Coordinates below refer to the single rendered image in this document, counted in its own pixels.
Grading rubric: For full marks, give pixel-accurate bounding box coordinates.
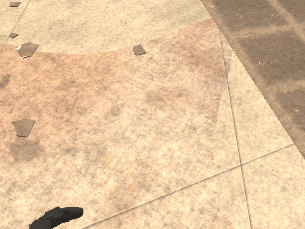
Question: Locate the robot left hand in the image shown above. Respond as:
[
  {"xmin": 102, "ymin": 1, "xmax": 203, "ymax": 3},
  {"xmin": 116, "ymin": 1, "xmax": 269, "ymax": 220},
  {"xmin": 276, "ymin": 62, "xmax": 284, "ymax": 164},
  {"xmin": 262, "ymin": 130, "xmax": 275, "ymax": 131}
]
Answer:
[{"xmin": 29, "ymin": 206, "xmax": 84, "ymax": 229}]

